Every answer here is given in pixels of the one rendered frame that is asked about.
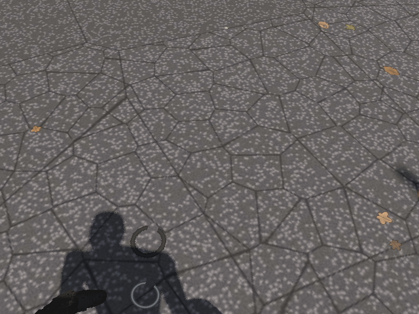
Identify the left robot hand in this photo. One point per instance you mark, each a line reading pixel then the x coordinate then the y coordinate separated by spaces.
pixel 71 302

